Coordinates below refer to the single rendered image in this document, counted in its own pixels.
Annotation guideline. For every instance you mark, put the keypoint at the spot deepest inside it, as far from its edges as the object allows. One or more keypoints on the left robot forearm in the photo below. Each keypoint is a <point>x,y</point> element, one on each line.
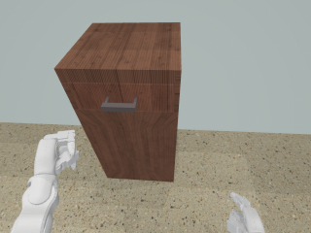
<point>39,201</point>

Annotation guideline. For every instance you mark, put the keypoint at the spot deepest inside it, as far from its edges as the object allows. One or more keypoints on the drawer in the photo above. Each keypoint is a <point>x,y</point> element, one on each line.
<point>151,97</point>

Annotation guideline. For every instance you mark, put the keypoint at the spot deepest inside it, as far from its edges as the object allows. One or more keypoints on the left robot hand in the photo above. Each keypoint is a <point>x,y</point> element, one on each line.
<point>48,152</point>

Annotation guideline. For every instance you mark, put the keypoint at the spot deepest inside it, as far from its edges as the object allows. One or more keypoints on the cabinet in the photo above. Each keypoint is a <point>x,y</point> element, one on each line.
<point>130,146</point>

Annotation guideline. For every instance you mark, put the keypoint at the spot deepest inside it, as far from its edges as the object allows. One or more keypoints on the handle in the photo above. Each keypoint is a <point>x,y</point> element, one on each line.
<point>119,107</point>

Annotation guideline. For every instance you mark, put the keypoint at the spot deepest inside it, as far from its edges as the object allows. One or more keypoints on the right robot hand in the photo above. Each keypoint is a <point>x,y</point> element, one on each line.
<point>247,222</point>

